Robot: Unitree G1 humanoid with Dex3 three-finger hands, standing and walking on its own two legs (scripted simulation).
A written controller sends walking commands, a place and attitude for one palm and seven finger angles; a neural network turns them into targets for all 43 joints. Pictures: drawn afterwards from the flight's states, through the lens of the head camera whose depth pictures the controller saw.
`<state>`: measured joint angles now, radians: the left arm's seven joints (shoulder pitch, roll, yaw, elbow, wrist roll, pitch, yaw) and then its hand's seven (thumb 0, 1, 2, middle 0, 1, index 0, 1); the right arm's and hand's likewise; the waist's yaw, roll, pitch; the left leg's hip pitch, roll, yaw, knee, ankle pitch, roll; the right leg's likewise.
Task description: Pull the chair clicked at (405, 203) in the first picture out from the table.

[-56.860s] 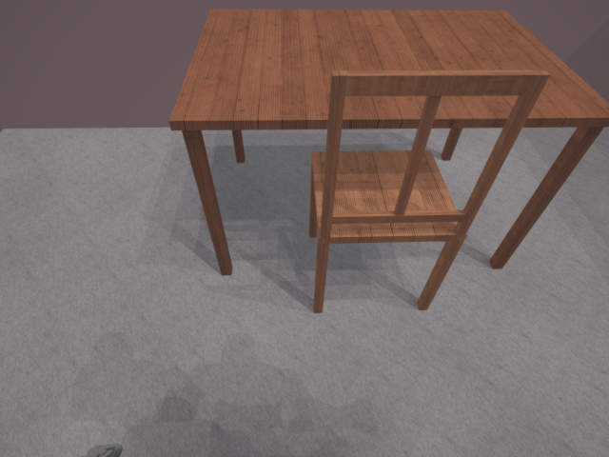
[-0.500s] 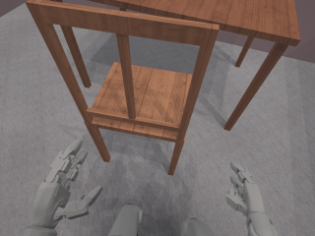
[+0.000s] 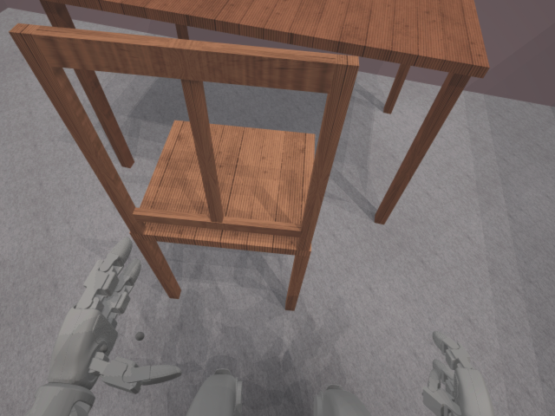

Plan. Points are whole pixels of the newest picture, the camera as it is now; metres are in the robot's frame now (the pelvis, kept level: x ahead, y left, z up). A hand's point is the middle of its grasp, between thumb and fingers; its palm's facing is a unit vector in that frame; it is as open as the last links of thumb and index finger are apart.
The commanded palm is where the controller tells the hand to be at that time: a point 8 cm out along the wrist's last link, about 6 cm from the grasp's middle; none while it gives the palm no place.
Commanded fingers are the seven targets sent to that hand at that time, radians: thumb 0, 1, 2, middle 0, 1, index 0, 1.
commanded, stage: raise the hand toward the chair's back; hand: left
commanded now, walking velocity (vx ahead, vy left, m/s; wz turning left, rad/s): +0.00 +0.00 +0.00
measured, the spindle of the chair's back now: (207, 164) +0.51 +0.15 +0.02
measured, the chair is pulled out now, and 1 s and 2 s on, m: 0.29 0.29 0.29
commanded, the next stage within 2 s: aim the fingers beside a spindle in 1.00 s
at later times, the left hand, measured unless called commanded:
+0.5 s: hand (117, 307) +0.24 +0.21 +0.06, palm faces -0.04 -1.00 -0.07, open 16.9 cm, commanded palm +0.23 +0.27 +0.06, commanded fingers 0.00 -0.50 0.30 -0.06 -0.08 -0.06 -0.08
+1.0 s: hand (120, 305) +0.25 +0.21 +0.06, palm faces -0.04 -1.00 -0.06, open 16.9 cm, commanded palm +0.23 +0.26 +0.06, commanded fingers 0.00 -0.50 0.30 -0.06 -0.08 -0.06 -0.08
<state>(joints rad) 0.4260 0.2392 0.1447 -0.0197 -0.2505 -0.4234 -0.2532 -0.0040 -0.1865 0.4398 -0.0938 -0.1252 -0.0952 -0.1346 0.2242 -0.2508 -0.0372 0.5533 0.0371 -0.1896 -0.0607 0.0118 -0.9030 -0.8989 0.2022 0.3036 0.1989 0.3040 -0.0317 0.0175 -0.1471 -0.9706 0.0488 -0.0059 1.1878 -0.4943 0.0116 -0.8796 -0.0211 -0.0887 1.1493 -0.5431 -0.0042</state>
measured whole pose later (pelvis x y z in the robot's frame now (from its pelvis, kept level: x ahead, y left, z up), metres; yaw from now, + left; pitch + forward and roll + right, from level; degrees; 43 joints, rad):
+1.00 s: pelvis +0.01 +0.00 +0.01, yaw +0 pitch +15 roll -3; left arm 0.30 0.28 0.23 0.09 -0.28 -0.39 -0.33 -0.02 -0.50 0.30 -0.06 -0.08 -0.06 -0.09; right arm 0.23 -0.24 0.01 0.54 0.04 -0.19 -0.04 0.01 -0.90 -0.90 0.20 0.30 0.20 0.30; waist -0.03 0.03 -0.14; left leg -0.90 0.04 -0.01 1.11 -0.48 0.01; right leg -0.80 -0.02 -0.09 1.06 -0.52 0.00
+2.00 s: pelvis +0.00 -0.01 -0.01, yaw +0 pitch +19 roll -2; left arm -0.02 0.23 0.14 0.29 -0.20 -0.41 -0.22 -0.02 -0.50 0.30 -0.06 -0.08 -0.06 -0.09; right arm 0.21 -0.25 0.00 0.55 0.02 -0.12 -0.02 0.01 -0.90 -0.90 0.20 0.30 0.20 0.30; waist -0.04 0.03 -0.15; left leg -1.05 0.05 0.00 1.21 -0.50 0.00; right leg -0.97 -0.02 -0.08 1.19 -0.56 -0.01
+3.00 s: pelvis +0.00 +0.00 -0.03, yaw -1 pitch +22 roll -2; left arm -0.21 0.19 0.10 0.46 -0.15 -0.46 -0.14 -0.02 -0.50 0.30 -0.06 -0.08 -0.06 -0.08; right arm 0.21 -0.25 -0.01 0.57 0.01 -0.03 0.00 0.01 -0.90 -0.90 0.20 0.30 0.20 0.30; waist -0.05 0.03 -0.16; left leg -1.15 0.05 0.00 1.29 -0.52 0.01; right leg -1.08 -0.02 -0.07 1.27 -0.58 -0.01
